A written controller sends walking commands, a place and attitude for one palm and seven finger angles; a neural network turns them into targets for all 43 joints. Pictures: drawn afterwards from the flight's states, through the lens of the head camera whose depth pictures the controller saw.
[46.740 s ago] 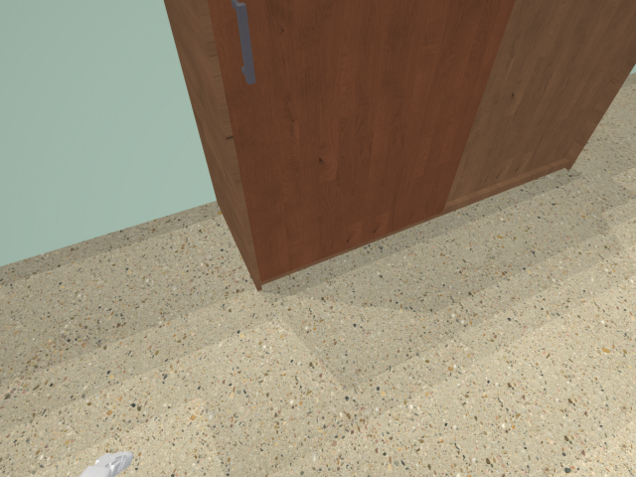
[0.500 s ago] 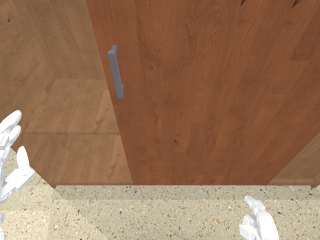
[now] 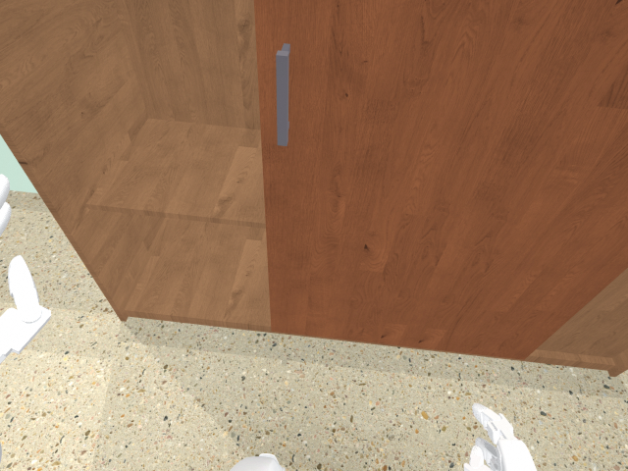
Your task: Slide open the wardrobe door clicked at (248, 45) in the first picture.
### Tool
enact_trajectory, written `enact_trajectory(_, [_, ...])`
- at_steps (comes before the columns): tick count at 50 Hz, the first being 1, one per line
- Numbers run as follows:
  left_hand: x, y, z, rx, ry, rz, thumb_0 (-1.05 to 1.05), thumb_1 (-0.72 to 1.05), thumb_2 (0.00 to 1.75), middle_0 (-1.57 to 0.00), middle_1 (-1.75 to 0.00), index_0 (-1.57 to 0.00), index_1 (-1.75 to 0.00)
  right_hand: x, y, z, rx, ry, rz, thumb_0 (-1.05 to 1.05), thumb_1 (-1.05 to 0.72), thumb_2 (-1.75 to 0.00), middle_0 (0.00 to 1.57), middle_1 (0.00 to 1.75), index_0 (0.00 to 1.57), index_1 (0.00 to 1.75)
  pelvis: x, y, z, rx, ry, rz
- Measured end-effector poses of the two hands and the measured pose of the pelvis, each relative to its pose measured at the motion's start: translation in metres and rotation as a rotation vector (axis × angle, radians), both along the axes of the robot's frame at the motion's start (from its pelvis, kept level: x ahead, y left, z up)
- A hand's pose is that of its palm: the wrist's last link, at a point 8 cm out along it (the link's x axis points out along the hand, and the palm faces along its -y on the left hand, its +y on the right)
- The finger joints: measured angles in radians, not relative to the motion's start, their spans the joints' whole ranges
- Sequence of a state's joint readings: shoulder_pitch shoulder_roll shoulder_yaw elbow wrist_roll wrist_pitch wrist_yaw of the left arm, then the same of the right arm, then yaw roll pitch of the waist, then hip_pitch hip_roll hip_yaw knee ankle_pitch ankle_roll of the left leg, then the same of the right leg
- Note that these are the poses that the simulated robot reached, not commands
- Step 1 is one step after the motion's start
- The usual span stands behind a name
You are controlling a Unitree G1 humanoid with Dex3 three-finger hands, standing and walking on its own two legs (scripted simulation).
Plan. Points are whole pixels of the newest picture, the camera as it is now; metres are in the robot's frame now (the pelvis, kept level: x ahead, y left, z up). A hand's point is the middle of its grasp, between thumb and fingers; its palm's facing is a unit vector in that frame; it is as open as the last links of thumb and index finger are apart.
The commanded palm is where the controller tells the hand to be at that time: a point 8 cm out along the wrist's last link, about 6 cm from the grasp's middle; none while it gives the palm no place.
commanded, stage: step back with the hand held close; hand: left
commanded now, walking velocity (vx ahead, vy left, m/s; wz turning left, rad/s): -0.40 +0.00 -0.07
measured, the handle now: (284, 96) +0.63 +0.11 +0.16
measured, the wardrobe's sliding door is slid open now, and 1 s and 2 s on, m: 0.51 0.51 0.51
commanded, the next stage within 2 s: stop stepping back and stand still in 0.32 s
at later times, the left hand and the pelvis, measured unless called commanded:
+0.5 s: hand out of the picture +0.13 +0.26 +0.19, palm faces +0.33 -0.85 -0.40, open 7.4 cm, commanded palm +0.08 +0.30 +0.19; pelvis -0.10 +0.02 +0.01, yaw -7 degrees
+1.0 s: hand out of the picture +0.07 +0.31 +0.18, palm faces +0.45 -0.81 -0.37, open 7.4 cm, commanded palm +0.01 +0.33 +0.19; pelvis -0.16 +0.05 +0.02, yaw -6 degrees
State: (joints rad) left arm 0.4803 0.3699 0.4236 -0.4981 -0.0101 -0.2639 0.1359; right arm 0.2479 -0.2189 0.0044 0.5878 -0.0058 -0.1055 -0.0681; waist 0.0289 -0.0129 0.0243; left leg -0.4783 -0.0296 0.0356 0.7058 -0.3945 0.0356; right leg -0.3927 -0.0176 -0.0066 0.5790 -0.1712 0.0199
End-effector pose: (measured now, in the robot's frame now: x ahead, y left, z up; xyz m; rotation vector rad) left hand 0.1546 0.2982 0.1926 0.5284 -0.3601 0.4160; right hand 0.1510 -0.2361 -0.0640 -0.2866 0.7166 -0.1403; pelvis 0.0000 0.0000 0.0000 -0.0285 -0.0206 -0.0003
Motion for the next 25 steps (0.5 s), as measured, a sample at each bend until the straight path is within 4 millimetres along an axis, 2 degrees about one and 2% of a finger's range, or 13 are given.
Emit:
enact_trajectory(6, [-0.011, 0.010, 0.006, 0.032, -0.057, -0.044, 0.01, 0.88, 0.89, -0.22, -0.30, -0.22, -0.30, -0.025, 0.006, -0.001, -0.032, -0.010, -0.026, 0.01, -0.91, -0.90, 0.20, 0.30, 0.21, 0.30, -0.025, 0.011, -0.005, -0.041, -0.014, 0.013])
enact_trajectory(12, [-0.034, 0.024, 0.021, 0.046, -0.060, -0.019, 0.01, 0.88, 0.89, -0.21, -0.30, -0.22, -0.30, -0.047, 0.021, 0.009, 0.035, -0.026, -0.036, 0.01, -0.91, -0.90, 0.20, 0.30, 0.20, 0.30, -0.046, 0.010, 0.008, -0.063, 0.027, -0.008])
enact_trajectory(16, [-0.053, 0.015, 0.018, 0.007, -0.016, -0.030, 0.01, 0.89, 0.89, -0.21, -0.30, -0.21, -0.30, -0.058, 0.026, 0.014, 0.060, -0.052, -0.008, 0.01, -0.91, -0.90, 0.20, 0.30, 0.21, 0.30, -0.066, 0.007, 0.012, -0.045, 0.081, -0.033])
enact_trajectory(19, [-0.063, 0.001, 0.012, 0.019, -0.011, -0.083, 0.01, 0.89, 0.90, -0.21, -0.30, -0.21, -0.30, -0.067, 0.022, 0.007, 0.054, -0.054, 0.003, 0.01, -0.90, -0.90, 0.20, 0.30, 0.21, 0.30, -0.088, 0.007, 0.005, -0.002, 0.092, -0.104])
enact_trajectory(22, [-0.065, -0.004, 0.011, 0.004, 0.001, -0.133, 0.01, 0.88, 0.89, -0.21, -0.30, -0.21, -0.30, -0.087, 0.021, 0.009, 0.035, -0.011, -0.031, 0.01, -0.91, -0.90, 0.20, 0.30, 0.21, 0.30, -0.094, 0.012, 0.012, 0.016, 0.076, -0.120])
enact_trajectory(25, [-0.061, 0.003, 0.006, -0.012, 0.011, -0.158, 0.01, 0.88, 0.89, -0.21, -0.30, -0.22, -0.30, -0.105, 0.019, 0.017, 0.011, -0.020, -0.081, 0.01, -0.91, -0.90, 0.20, 0.30, 0.21, 0.30, -0.098, 0.018, 0.012, 0.028, 0.063, -0.127])
